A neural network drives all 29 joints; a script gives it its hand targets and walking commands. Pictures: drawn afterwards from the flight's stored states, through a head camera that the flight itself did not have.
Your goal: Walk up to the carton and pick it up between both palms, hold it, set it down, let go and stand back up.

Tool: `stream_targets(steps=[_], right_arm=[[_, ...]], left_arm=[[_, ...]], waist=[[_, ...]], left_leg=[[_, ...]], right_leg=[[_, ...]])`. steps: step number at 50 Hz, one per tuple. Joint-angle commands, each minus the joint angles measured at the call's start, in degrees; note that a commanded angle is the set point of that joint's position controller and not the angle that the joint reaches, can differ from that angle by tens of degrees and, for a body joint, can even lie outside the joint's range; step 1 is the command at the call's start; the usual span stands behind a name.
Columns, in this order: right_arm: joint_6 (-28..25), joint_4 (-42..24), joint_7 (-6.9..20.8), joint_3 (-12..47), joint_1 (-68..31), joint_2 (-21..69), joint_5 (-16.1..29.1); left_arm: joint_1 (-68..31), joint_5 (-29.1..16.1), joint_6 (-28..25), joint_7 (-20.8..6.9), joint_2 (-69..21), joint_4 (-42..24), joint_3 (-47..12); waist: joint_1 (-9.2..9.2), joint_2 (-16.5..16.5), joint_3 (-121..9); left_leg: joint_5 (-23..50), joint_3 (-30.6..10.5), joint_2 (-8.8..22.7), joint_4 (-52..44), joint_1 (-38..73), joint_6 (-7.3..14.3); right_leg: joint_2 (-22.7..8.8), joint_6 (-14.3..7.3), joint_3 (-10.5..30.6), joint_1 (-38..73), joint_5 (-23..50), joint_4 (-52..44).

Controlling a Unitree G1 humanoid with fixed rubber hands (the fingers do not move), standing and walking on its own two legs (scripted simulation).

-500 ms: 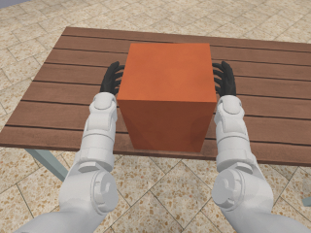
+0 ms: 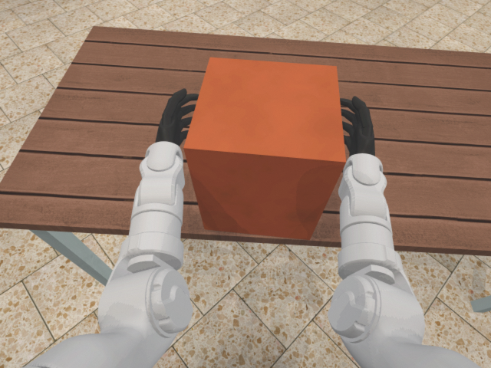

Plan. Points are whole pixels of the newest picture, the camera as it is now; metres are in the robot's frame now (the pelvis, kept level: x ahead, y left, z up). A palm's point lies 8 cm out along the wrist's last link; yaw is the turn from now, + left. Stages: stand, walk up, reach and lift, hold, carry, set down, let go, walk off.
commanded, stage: set down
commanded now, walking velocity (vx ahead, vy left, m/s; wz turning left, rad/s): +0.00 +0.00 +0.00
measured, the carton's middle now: (263, 156) +0.45 -0.04 +0.04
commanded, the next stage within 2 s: none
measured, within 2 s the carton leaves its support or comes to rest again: rests again in 1.36 s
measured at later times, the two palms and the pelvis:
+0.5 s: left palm (174, 142) +0.43 +0.11 +0.09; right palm (360, 155) +0.41 -0.19 +0.10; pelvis +0.00 +0.00 +0.00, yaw -1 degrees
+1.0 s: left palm (175, 146) +0.44 +0.11 +0.08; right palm (360, 156) +0.41 -0.19 +0.10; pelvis +0.00 +0.01 +0.00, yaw -2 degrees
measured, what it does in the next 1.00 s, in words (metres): stands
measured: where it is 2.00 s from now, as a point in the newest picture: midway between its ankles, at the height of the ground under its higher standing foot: outside the picture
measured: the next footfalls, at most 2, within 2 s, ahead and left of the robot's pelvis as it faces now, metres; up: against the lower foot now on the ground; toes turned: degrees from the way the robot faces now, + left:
none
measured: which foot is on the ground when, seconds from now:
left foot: down 0.00-1.00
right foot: down 0.00-1.00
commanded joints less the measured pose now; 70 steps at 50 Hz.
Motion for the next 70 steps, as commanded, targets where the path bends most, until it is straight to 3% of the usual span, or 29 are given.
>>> stream_targets(steps=[1,11,20,38,50,53,57,58,61,65,68,70], right_arm=[[-1.33,-0.30,7.20,15.29,-21.97,18.27,-0.39],[-1.59,-2.51,7.46,14.93,-20.32,17.80,-0.31],[-0.68,-2.44,7.90,13.45,-17.29,16.47,-1.23],[-0.30,-1.07,8.33,13.15,-14.13,16.89,-1.42],[0.17,-0.94,7.81,12.16,-15.31,12.07,-0.88],[-0.14,-1.36,6.78,12.03,-15.83,9.31,0.76],[-2.19,-1.09,4.15,12.94,-19.73,0.25,4.95],[-2.66,0.22,3.23,14.07,-21.14,-2.15,7.49],[-4.40,5.31,0.28,18.38,-23.88,-6.94,14.30],[-7.23,13.21,-2.85,22.88,-29.40,-11.47,21.05],[-8.17,19.79,-3.58,24.50,-32.34,-15.09,24.79],[-8.86,22.03,-3.89,25.02,-34.09,-18.32,27.05]], left_arm=[[-20.55,0.46,0.08,-4.86,-14.92,-0.08,-10.86],[-17.59,1.97,0.51,-4.87,-15.21,-0.05,-9.94],[-14.94,2.45,0.97,-4.82,-15.30,-0.93,-9.14],[-14.49,3.06,-0.19,-4.46,-15.60,-1.72,-8.86],[-15.07,1.56,-1.76,-3.35,-9.88,-0.83,-7.40],[-15.92,0.19,-2.64,-2.44,-6.73,-1.86,-7.47],[-18.49,-3.78,-5.65,0.99,2.79,-0.74,-8.00],[-19.75,-5.87,-6.63,2.08,5.10,0.15,-9.21],[-22.27,-11.03,-10.38,5.47,11.77,3.81,-11.48],[-27.04,-16.80,-14.89,8.12,17.53,12.95,-13.99],[-29.12,-20.71,-16.47,8.87,20.26,19.66,-16.18],[-30.45,-23.44,-17.01,9.23,21.81,21.50,-18.00]], waist=[[1.85,-1.19,-26.14],[2.64,-0.91,-23.96],[2.16,-0.65,-21.11],[2.14,-0.14,-21.33],[3.03,-0.62,-22.77],[3.13,-0.59,-26.69],[4.65,-0.82,-34.59],[4.31,-1.04,-36.80],[5.96,-0.77,-42.25],[6.76,-1.29,-49.28],[6.13,-1.17,-51.36],[5.44,-0.20,-53.67]], left_leg=[[12.93,0.70,-0.07,-0.99,-6.67,0.14],[12.93,0.69,-0.22,-0.59,-5.50,-0.34],[12.00,0.66,-0.01,-0.93,-3.64,-1.10],[13.58,1.04,0.02,-0.75,-4.95,-1.17],[12.00,1.89,-0.24,-1.07,-7.25,-0.68],[13.25,2.50,-0.51,-0.94,-8.13,-0.17],[15.70,3.42,-0.59,0.31,-9.78,0.08],[17.25,3.76,-0.73,0.96,-11.05,0.30],[16.59,4.59,-0.43,1.32,-18.31,1.51],[16.73,5.32,0.23,3.15,-27.93,2.46],[16.02,5.14,1.03,5.03,-29.16,2.18],[19.32,4.71,1.46,7.32,-25.38,0.71]], right_leg=[[-0.67,4.44,1.44,25.28,31.70,8.99],[-0.35,4.56,1.32,22.64,29.86,8.58],[-0.19,4.23,0.95,20.13,25.65,6.94],[-0.15,4.23,1.30,18.33,27.24,7.45],[0.07,4.19,2.20,17.20,25.75,7.76],[0.05,4.14,3.04,18.46,28.92,9.07],[0.35,3.67,4.30,17.71,31.45,10.65],[0.36,3.68,5.06,17.77,34.19,11.73],[-0.26,3.13,7.48,19.87,37.71,14.33],[-1.28,2.73,9.99,21.79,43.12,18.43],[-1.46,2.61,10.39,18.21,40.64,19.12],[-0.92,2.48,9.95,12.59,38.71,18.28]])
